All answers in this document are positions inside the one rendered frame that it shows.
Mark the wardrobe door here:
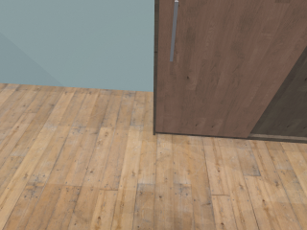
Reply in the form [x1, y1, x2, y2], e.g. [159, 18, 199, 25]
[250, 46, 307, 137]
[155, 0, 307, 138]

